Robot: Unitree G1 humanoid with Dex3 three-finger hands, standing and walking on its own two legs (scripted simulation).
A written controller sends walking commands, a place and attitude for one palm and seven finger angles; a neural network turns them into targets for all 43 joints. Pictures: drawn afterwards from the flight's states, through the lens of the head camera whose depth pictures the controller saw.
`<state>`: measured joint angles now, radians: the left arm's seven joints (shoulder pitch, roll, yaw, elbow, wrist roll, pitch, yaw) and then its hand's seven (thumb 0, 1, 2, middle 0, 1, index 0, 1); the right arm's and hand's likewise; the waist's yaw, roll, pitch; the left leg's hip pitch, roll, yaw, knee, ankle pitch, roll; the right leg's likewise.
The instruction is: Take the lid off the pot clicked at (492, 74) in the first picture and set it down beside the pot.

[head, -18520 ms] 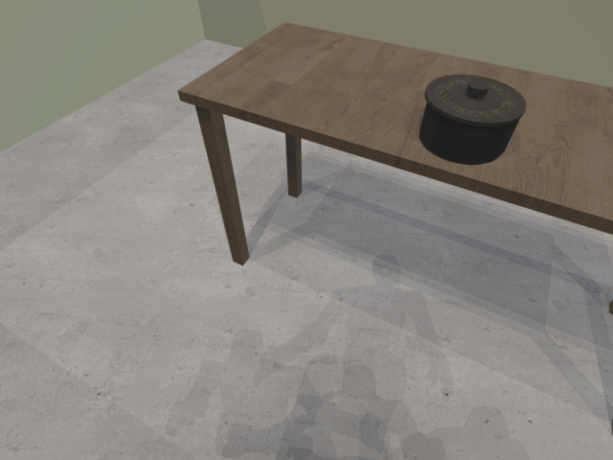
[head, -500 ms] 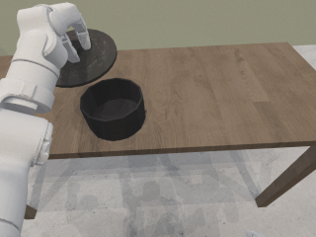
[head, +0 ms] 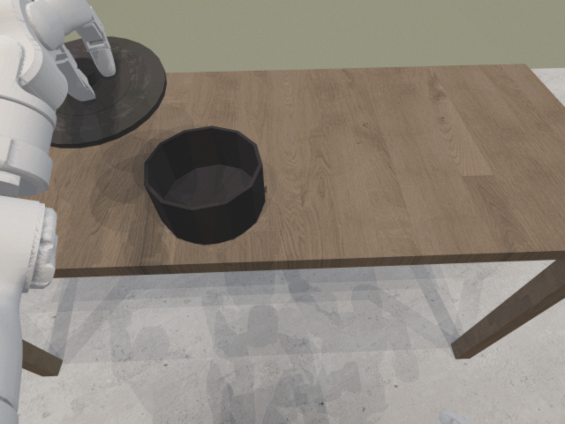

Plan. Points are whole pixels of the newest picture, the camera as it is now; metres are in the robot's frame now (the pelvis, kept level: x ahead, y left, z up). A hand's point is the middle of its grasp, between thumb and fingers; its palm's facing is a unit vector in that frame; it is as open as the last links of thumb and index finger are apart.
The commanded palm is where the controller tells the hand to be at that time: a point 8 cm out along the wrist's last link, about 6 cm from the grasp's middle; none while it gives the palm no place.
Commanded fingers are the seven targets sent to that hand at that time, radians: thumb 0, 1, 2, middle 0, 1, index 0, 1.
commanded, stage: move the lid sideways beside the pot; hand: left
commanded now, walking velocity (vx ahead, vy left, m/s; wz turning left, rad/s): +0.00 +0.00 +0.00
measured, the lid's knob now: (81, 73) +0.50 +0.26 +0.24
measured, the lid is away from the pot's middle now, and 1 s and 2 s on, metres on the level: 0.13 0.23 0.23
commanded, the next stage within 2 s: lower the lid onto the table in 1.10 s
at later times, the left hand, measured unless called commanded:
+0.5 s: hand (14, 78) +0.45 +0.30 +0.26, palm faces -0.21 -0.15 -0.97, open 6.5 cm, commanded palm +0.44 +0.30 +0.34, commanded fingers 0.00 0.82 0.67 -0.96 -1.04 -0.98 -1.08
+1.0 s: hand out of the picture +0.44 +0.35 +0.26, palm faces -0.22 -0.18 -0.96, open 6.5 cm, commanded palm +0.44 +0.35 +0.34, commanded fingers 0.00 0.82 0.67 -0.96 -1.04 -0.98 -1.08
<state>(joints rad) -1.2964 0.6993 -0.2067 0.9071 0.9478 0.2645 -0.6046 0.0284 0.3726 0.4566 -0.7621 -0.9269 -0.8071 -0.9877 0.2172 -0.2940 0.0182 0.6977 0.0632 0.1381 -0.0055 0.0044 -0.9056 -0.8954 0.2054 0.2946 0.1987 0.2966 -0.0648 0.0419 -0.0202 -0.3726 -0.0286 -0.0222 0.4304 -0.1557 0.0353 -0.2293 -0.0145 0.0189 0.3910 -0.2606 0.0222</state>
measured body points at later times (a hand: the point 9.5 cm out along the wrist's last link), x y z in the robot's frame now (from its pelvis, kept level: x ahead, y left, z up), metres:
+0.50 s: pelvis -0.01 +0.00 +0.00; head +0.03 -0.01 +0.45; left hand +0.45 +0.30 +0.32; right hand +0.09 -0.27 -0.12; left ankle +0.03 +0.10 -0.74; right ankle -0.04 -0.14 -0.74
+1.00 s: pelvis -0.01 +0.00 +0.00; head +0.04 +0.00 +0.45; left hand +0.44 +0.35 +0.32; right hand +0.06 -0.27 -0.13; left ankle +0.03 +0.10 -0.74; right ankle -0.04 -0.14 -0.74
